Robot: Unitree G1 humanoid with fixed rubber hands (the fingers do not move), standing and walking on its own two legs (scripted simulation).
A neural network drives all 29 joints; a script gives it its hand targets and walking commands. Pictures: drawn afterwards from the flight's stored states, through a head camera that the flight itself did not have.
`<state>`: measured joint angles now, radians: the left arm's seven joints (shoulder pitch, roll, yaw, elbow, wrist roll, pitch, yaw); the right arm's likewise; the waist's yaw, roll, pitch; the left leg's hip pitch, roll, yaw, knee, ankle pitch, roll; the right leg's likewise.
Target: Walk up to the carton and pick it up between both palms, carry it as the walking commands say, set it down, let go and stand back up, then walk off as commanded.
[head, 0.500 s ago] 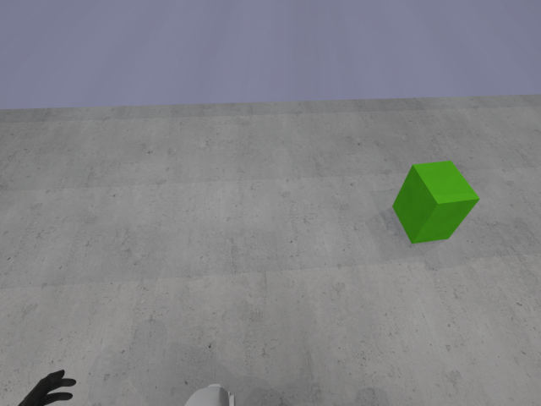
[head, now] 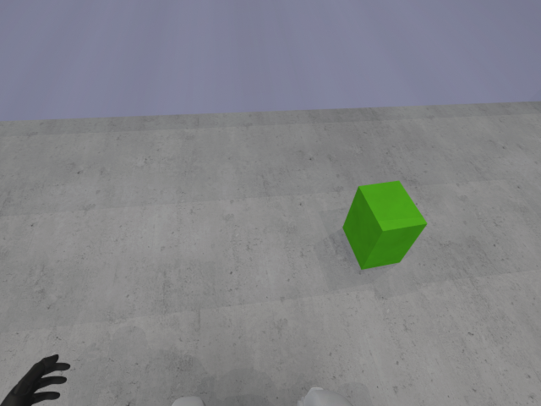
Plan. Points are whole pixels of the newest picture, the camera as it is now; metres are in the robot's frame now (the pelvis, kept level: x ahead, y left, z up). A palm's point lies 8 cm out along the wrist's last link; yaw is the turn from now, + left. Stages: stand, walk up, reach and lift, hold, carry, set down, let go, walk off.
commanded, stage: walk up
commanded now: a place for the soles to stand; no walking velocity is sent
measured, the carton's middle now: (379, 225) +0.84 -0.51 -0.60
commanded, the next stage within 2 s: none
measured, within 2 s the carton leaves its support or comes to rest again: neither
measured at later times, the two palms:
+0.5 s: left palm (162, 326) +0.26 +0.17 -0.08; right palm out of the picture +0.17 -0.58 -0.03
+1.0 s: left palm (272, 275) +0.35 -0.01 -0.09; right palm out of the picture +0.27 -0.77 -0.03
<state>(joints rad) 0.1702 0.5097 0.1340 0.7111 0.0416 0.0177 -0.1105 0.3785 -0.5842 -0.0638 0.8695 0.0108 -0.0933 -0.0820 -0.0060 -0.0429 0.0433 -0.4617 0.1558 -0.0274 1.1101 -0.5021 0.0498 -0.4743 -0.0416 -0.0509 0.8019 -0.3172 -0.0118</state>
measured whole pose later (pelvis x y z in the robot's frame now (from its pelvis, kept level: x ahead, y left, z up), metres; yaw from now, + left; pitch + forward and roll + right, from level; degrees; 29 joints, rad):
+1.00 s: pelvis +0.23 -0.37 -0.02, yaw +2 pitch +0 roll +0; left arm 0.22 0.53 0.15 0.66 0.06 0.05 -0.10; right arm 0.40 -0.62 -0.10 0.84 -0.03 -0.10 -0.10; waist -0.01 -0.07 0.04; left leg -0.47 0.21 -0.02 0.95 -0.50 0.04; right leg -0.52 -0.05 0.00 0.89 -0.38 0.00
